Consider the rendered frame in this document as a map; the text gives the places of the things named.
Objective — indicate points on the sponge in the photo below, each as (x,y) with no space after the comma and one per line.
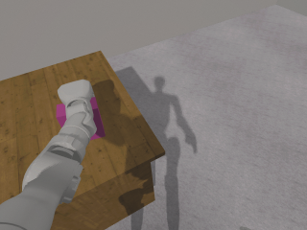
(100,132)

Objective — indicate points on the robot left upper arm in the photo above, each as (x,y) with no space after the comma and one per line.
(53,180)

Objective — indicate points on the robot left forearm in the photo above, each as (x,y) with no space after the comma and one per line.
(74,136)

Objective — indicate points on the robot left hand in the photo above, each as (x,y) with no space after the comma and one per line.
(78,88)

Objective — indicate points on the table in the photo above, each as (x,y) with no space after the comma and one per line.
(116,179)

